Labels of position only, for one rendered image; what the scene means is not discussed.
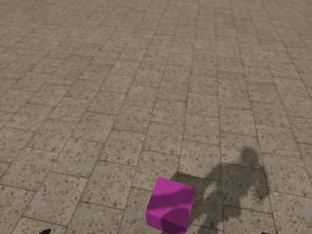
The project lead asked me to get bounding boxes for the carton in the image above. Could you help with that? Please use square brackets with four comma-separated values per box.
[145, 176, 196, 234]

